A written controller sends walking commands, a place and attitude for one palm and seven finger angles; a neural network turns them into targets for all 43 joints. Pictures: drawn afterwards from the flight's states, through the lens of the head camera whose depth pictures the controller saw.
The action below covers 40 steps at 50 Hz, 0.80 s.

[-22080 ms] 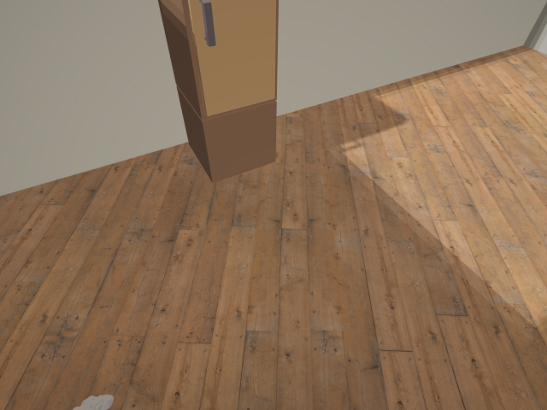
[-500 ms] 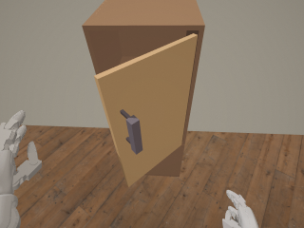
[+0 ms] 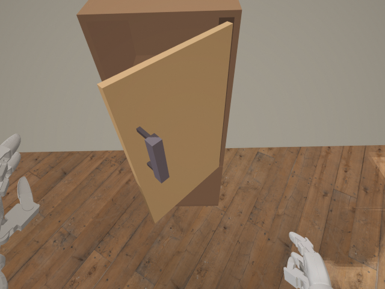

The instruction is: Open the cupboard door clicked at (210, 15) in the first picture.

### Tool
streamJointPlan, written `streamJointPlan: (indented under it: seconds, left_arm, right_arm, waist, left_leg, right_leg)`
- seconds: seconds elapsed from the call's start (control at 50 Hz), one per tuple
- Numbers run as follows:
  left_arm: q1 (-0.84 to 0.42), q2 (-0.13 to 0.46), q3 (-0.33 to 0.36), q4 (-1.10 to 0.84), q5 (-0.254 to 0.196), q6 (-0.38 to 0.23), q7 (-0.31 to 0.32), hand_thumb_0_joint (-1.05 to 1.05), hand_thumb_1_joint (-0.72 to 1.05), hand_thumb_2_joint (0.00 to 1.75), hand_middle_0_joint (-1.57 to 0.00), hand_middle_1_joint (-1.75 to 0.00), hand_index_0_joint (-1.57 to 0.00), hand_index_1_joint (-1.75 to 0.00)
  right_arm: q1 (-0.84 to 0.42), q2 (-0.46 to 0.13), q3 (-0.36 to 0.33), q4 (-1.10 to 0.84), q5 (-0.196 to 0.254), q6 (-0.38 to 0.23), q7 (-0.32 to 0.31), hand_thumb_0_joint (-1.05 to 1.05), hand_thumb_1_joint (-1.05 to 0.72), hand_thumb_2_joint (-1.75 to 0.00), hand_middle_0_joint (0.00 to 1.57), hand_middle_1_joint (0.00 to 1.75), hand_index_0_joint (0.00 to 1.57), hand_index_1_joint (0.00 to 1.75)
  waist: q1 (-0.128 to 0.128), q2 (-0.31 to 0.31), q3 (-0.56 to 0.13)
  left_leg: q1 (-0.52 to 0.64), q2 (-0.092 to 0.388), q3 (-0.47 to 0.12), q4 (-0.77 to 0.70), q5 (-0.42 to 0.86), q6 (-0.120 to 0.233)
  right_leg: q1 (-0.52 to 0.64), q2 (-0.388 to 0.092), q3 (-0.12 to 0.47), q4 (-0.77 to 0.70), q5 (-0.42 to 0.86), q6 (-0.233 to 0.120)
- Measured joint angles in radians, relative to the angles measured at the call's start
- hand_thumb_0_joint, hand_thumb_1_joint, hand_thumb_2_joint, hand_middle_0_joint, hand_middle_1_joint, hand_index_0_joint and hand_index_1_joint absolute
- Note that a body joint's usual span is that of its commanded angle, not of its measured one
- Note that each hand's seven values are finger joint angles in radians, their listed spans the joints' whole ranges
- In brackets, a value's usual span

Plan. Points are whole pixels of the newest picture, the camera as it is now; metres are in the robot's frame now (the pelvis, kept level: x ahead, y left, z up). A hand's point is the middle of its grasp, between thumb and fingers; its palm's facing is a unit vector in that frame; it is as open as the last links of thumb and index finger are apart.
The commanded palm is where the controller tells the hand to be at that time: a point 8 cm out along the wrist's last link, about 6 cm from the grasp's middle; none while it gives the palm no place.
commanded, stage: step back with the hand held close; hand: left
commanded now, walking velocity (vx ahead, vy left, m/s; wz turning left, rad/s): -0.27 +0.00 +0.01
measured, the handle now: (152, 154) +0.39 +0.13 +0.04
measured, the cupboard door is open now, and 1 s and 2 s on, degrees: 44 44 44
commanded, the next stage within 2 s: stop stepping back and stand still in 0.92 s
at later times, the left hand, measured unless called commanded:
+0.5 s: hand out of the picture +0.12 +0.28 +0.15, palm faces +0.45 -0.75 -0.48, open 7.4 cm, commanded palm +0.06 +0.32 +0.17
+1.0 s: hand out of the picture +0.04 +0.25 +0.16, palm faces +0.38 -0.80 -0.47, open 7.4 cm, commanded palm -0.02 +0.30 +0.17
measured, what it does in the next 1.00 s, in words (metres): walks backwards: right foot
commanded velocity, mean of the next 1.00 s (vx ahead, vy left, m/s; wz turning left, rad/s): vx -0.33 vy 0.00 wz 0.01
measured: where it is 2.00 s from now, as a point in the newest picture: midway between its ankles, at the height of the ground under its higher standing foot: outside the picture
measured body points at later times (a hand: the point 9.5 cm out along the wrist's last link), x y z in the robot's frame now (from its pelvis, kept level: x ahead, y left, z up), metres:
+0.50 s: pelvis -0.08 +0.02 -0.02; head -0.06 +0.03 +0.43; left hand +0.09 +0.32 +0.17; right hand +0.11 -0.21 -0.09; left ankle +0.00 +0.12 -0.74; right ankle +0.02 -0.12 -0.74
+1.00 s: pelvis -0.18 +0.00 -0.02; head -0.14 +0.02 +0.43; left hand +0.01 +0.29 +0.18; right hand +0.00 -0.22 -0.11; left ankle -0.03 +0.11 -0.73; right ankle -0.30 -0.11 -0.75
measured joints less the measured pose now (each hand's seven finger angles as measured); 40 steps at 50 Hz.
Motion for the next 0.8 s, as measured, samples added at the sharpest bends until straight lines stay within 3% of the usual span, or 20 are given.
streamJointPlan:
  seconds: [0.1,0.26,0.48,0.6,0.66,0.68,0.74,0.8]
  left_arm:
    - [0.061,0.029,-0.01,-0.042,0.0,0.009,-0.003,0.01,0.89,0.9,-0.21,-0.3,-0.21,-0.3]
    - [0.064,0.079,0.04,-0.11,0.005,-0.006,0.021,0.01,0.89,0.9,-0.21,-0.3,-0.22,-0.3]
    - [0.026,0.037,0.059,-0.112,0.044,-0.053,0.036,0.01,0.89,0.9,-0.21,-0.3,-0.21,-0.3]
    - [0.003,0.015,0.037,-0.137,0.035,-0.066,0.052,0.01,0.89,0.9,-0.21,-0.3,-0.21,-0.3]
    - [-0.007,0.031,0.029,-0.151,0.027,-0.067,0.056,0.01,0.88,0.9,-0.21,-0.3,-0.21,-0.3]
    - [-0.01,0.038,0.032,-0.152,0.025,-0.066,0.056,0.01,0.88,0.9,-0.21,-0.3,-0.21,-0.3]
    - [-0.023,0.078,0.058,-0.152,0.033,-0.058,0.055,0.01,0.88,0.9,-0.21,-0.3,-0.21,-0.3]
    - [0.007,0.119,0.1,-0.169,0.017,-0.068,0.062,0.01,0.88,0.9,-0.21,-0.3,-0.21,-0.3]
  right_arm:
    - [-0.001,-0.004,-0.022,-0.02,0.008,0.038,-0.009,0.02,-0.91,-0.9,0.2,0.29,0.2,0.3]
    - [0.015,0.018,-0.021,-0.047,0.011,0.047,-0.016,0.02,-0.91,-0.9,0.2,0.29,0.2,0.3]
    - [0.043,0.039,0.003,-0.063,0.004,-0.01,-0.006,0.02,-0.91,-0.9,0.2,0.3,0.2,0.3]
    - [0.045,0.028,0.002,-0.021,-0.004,-0.018,0.0,0.01,-0.9,-0.9,0.21,0.3,0.2,0.3]
    - [0.04,0.021,0.002,-0.007,-0.005,-0.007,-0.008,0.02,-0.91,-0.9,0.21,0.3,0.2,0.3]
    - [0.041,0.02,0.0,-0.01,-0.006,-0.006,-0.012,0.02,-0.91,-0.9,0.2,0.3,0.2,0.3]
    - [0.058,0.042,-0.018,-0.007,-0.013,-0.031,-0.016,0.02,-0.91,-0.9,0.2,0.29,0.2,0.3]
    - [0.075,0.076,-0.017,0.018,-0.006,-0.051,0.004,0.02,-0.91,-0.9,0.2,0.29,0.2,0.3]
  waist:
    - [-0.014,-0.025,0.011]
    - [-0.016,-0.083,0.021]
    - [-0.003,-0.081,0.026]
    - [-0.002,-0.086,0.024]
    - [-0.015,-0.096,0.037]
    - [-0.022,-0.089,0.04]
    - [-0.052,-0.057,0.046]
    - [-0.048,-0.066,0.016]
  left_leg:
    - [-0.041,-0.016,0.017,0.014,0.01,0.013]
    - [-0.094,-0.038,0.025,0.062,0.023,0.032]
    - [-0.197,-0.036,0.008,0.206,0.001,0.043]
    - [-0.267,-0.045,-0.018,0.289,-0.141,0.02]
    - [-0.275,-0.047,-0.017,0.268,-0.067,0.029]
    - [-0.279,-0.041,-0.02,0.256,-0.024,0.042]
    - [-0.287,-0.017,-0.056,0.194,0.122,0.057]
    - [-0.287,-0.005,-0.067,0.111,0.159,0.046]
  right_leg:
    - [-0.055,-0.017,0.018,0.035,0.005,0.014]
    - [-0.117,-0.041,0.027,0.101,0.009,0.028]
    - [-0.204,-0.041,0.018,0.229,-0.004,0.026]
    - [-0.24,-0.035,0.015,0.22,0.033,0.015]
    - [-0.261,-0.038,0.014,0.241,-0.011,0.018]
    - [-0.279,-0.026,0.018,0.28,-0.089,0.023]
    - [-0.33,0.044,0.049,0.612,-0.243,0.025]
    - [-0.282,0.075,0.054,0.743,-0.304,0.019]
